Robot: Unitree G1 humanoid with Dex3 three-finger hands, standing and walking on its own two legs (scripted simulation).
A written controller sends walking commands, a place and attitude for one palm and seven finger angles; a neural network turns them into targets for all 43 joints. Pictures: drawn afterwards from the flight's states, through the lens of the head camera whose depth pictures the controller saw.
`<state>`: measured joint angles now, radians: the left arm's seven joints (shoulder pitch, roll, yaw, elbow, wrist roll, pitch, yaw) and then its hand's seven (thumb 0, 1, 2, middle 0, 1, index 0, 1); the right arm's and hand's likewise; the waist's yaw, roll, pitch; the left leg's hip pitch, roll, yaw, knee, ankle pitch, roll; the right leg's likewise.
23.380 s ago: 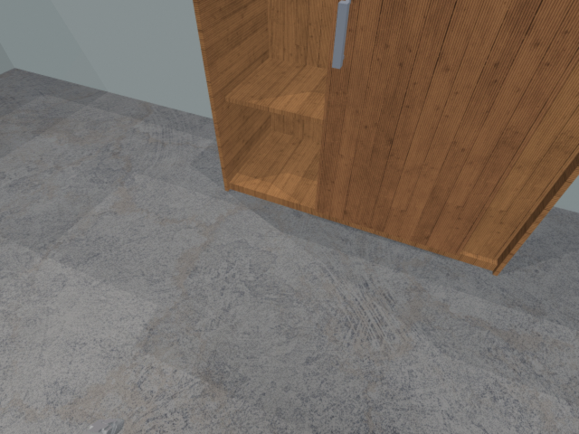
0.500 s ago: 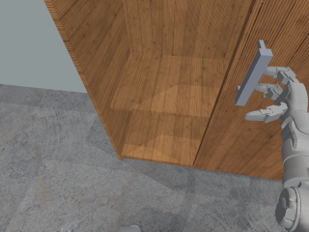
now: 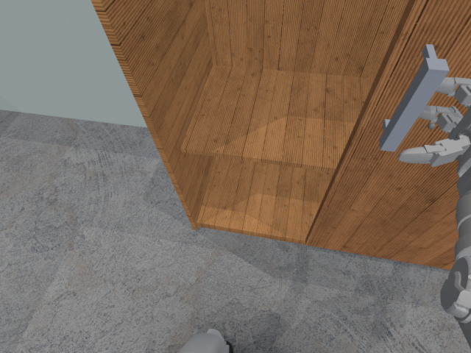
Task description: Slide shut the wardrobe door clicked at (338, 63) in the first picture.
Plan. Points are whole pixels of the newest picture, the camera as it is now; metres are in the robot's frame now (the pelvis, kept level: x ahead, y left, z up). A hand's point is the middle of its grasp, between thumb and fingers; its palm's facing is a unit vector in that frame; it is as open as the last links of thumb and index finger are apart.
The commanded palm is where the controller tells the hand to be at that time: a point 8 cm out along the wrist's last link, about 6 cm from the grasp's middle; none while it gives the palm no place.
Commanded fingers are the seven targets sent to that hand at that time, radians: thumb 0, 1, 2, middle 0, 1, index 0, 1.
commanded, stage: feel for the door with the fingertips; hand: right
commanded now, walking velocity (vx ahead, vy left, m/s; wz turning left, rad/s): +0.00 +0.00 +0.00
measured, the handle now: (406, 102) +0.54 -0.19 +0.12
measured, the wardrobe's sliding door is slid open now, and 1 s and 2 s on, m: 0.47 0.47 0.47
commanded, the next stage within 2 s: slide the fingers in behind the handle in 0.12 s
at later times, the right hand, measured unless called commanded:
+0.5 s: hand (431, 123) +0.49 -0.22 +0.12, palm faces +0.03 +1.00 -0.02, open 13.8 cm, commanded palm +0.46 -0.27 +0.12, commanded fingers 0.00 0.50 -0.30 0.30 1.20 0.30 1.20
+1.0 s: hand (418, 130) +0.48 -0.20 +0.12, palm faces +0.02 +1.00 -0.02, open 14.0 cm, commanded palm +0.45 -0.25 +0.12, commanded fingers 0.00 0.50 -0.30 0.30 1.20 0.30 1.20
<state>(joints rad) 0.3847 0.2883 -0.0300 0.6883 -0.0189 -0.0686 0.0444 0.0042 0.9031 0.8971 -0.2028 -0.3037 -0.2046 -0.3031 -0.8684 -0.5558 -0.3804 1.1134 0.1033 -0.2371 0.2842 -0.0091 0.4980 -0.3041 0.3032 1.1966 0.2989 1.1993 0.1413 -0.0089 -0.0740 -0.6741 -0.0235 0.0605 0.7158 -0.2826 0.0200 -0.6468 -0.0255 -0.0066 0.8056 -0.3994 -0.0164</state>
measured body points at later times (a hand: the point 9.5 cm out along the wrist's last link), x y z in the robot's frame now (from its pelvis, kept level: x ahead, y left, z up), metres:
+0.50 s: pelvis +0.01 -0.01 +0.00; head +0.09 -0.03 +0.44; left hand +0.02 +0.26 -0.11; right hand +0.49 -0.28 +0.12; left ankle +0.03 +0.11 -0.71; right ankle -0.01 -0.10 -0.71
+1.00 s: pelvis +0.01 -0.01 +0.00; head +0.07 -0.02 +0.45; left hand +0.07 +0.25 -0.11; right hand +0.47 -0.26 +0.12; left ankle +0.03 +0.11 -0.71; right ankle -0.01 -0.10 -0.71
